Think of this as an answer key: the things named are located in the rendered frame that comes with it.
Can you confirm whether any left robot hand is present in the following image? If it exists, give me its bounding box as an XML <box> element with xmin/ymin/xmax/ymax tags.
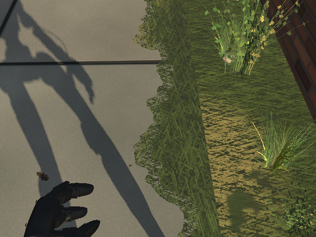
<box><xmin>24</xmin><ymin>181</ymin><xmax>101</xmax><ymax>237</ymax></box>

